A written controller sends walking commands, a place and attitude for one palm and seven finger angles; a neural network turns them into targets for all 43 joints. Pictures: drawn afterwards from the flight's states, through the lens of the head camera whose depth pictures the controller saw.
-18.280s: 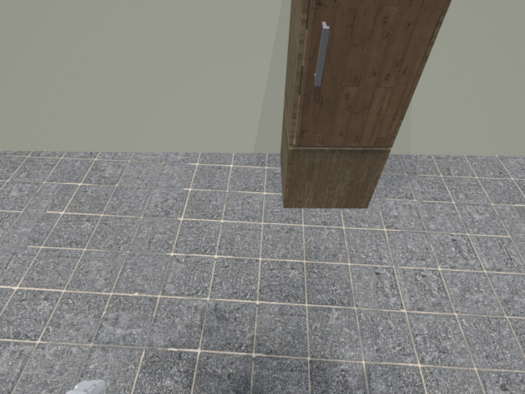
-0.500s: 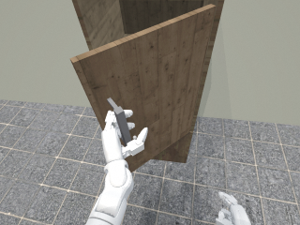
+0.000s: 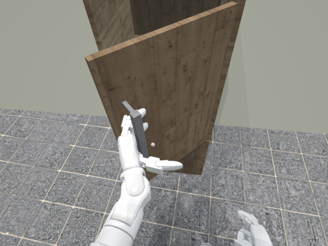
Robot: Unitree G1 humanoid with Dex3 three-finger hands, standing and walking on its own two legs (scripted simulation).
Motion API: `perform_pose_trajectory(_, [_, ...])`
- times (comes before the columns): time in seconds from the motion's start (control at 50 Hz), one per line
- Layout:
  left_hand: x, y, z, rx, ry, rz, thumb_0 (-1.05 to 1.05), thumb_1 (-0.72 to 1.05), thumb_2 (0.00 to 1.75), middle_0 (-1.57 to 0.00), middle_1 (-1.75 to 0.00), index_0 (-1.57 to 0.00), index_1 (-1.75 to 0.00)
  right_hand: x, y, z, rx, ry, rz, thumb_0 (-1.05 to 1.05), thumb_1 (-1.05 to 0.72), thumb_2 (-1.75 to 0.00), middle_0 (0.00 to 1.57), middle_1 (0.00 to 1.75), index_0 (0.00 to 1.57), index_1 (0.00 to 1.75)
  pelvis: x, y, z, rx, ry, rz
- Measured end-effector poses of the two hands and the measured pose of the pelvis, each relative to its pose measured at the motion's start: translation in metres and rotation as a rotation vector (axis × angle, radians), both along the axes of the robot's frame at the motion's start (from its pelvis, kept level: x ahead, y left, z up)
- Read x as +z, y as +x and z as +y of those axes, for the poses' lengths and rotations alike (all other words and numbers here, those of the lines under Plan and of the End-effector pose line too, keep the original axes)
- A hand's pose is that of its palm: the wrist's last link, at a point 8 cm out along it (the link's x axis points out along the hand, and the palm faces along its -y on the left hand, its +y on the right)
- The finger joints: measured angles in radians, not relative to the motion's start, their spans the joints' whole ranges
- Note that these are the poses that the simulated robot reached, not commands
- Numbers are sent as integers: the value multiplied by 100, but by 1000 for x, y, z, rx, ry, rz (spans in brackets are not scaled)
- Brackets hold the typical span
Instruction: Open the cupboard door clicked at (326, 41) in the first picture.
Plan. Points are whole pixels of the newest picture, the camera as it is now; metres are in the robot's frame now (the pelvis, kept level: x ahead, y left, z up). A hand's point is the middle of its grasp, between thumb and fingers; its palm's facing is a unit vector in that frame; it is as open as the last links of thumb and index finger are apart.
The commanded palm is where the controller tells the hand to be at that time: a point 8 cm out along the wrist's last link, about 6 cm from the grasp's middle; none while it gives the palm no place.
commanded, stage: slide the hand sideways off the handle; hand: left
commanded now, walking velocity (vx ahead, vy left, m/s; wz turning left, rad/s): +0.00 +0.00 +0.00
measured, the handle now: (136, 132) +0.37 +0.09 +0.07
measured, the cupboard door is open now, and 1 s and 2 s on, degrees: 44 45 45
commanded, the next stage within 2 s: draw the hand back to the body in 1.30 s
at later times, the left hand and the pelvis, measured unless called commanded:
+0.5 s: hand (145, 160) +0.29 +0.06 +0.07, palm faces -0.16 -0.99 +0.01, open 16.3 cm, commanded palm +0.27 +0.12 +0.07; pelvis +0.00 +0.02 +0.00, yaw -1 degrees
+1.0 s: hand (120, 178) +0.25 +0.11 +0.06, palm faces -0.11 -0.99 -0.04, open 16.3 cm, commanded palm +0.23 +0.18 +0.07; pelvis +0.02 +0.00 -0.01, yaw +1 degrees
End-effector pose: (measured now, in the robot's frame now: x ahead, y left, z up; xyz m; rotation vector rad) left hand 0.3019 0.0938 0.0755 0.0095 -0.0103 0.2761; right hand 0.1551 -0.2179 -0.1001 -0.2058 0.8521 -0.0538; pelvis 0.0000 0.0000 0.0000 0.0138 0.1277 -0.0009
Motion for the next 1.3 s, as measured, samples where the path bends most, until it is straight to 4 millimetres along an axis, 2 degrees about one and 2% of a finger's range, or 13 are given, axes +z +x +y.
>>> perform_pose_trajectory(0.14, [-1, -1, 3, -22, 13, -6, -1, -50, 31, -41, -60, -38, -62, 1, 6, 13, 25, 5, -11, 1, -90, -90, 20, 30, 20, 30, -1, -2, 7, 2, -2, 1])
perform_pose_trajectory(0.24, [-1, -2, 22, -360, 125, -32, -1, -50, 31, -32, -47, -25, -49, 3, 2, 16, 18, 6, -33, 1, -90, -89, 20, 30, 20, 30, -3, -4, 11, 7, -3, -10])
perform_pose_trajectory(0.32, [-3, 0, 29, -496, 49, 15, -1, -51, 30, -25, -39, -19, -40, 6, -3, 16, -3, 17, -59, 1, -90, -89, 20, 30, 20, 30, -2, -4, 16, 8, -7, -25])
perform_pose_trajectory(0.42, [-2, -8, 25, -463, -39, 8, -1, -51, 30, -18, -33, -17, -34, 12, -5, 18, -3, 32, -90, 1, -90, -89, 20, 30, 20, 30, 0, 0, 20, -6, -2, -20])
perform_pose_trajectory(0.6, [-7, -30, 28, -446, 22, 3, -1, -50, 30, -14, -30, -15, -31, 13, 4, 19, 11, 38, -106, 1, -90, -90, 20, 30, 20, 30, -4, 5, 18, -13, -2, -12])
perform_pose_trajectory(0.82, [-2, -48, 55, -390, 21, 13, -1, -50, 30, -15, -30, -15, -30, 18, 29, 14, 29, 37, -169, 1, -90, -90, 20, 30, 20, 30, -5, 14, 9, 0, -5, -4])
perform_pose_trajectory(0.98, [-9, -61, 73, -388, 26, 46, -1, -50, 30, -16, -30, -15, -30, 21, 40, 4, 37, 14, -205, 1, -90, -90, 20, 30, 20, 30, -8, 17, 3, 10, -9, 3])
perform_pose_trajectory(1.3, [-8, -85, 105, -379, 35, 44, -1, -50, 30, -15, -30, -15, -30, 19, 32, -2, 16, -6, -231, 1, -90, -90, 20, 30, 20, 30, -14, 15, 4, 16, -19, 9])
